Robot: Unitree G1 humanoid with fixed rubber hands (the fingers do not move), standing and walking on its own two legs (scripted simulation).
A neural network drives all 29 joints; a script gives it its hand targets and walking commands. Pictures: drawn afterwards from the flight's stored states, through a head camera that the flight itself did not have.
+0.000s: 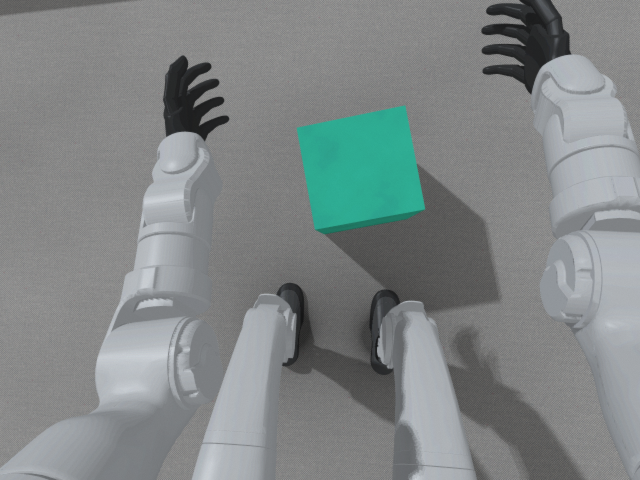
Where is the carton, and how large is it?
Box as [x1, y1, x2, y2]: [297, 106, 424, 233]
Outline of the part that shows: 405,106 375,111 297,128 314,227 316,230 323,233 328,233 405,219 424,209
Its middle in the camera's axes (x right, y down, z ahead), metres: +0.08 -0.13 +0.85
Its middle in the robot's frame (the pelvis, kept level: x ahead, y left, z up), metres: +0.49 -0.01 -0.52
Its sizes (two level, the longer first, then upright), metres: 0.210 0.200 0.250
